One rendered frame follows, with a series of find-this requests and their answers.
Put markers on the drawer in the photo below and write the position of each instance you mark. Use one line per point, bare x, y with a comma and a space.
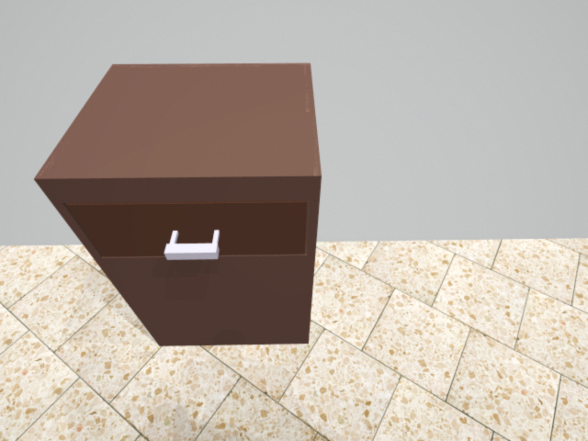
144, 228

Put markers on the cabinet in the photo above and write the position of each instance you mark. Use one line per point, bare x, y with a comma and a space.
192, 132

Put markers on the handle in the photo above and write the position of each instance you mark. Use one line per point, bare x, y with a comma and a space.
190, 251

